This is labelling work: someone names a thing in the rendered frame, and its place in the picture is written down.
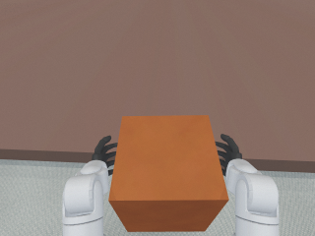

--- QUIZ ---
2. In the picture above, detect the left robot hand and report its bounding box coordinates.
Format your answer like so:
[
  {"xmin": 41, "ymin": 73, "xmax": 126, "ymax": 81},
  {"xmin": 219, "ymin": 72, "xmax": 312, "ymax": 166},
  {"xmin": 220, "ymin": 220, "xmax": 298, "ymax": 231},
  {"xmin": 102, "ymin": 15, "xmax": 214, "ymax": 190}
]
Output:
[{"xmin": 92, "ymin": 136, "xmax": 118, "ymax": 176}]

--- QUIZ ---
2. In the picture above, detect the robot left forearm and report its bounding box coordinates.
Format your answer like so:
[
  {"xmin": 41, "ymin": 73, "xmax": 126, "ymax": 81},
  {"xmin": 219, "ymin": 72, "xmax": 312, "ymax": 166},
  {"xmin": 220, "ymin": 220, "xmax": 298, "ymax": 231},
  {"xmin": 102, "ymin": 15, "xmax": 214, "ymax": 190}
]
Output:
[{"xmin": 62, "ymin": 160, "xmax": 109, "ymax": 236}]

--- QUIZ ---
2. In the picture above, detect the carton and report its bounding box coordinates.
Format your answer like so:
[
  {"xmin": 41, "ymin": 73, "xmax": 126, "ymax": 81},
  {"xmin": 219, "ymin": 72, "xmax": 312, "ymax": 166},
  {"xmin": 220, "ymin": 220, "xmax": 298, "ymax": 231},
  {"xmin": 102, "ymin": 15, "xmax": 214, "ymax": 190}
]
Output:
[{"xmin": 108, "ymin": 115, "xmax": 229, "ymax": 232}]

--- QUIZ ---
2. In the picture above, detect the right robot hand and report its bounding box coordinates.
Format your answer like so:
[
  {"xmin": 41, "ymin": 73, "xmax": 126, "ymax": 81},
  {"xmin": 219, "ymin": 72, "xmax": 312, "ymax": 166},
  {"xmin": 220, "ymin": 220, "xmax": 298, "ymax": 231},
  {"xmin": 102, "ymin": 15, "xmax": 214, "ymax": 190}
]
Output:
[{"xmin": 215, "ymin": 134, "xmax": 242, "ymax": 177}]

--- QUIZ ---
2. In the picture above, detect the robot right forearm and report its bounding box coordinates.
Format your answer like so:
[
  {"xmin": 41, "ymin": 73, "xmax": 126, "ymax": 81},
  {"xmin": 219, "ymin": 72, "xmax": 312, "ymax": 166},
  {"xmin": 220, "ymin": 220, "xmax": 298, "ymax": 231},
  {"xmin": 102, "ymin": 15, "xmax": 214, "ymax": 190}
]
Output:
[{"xmin": 225, "ymin": 158, "xmax": 280, "ymax": 236}]

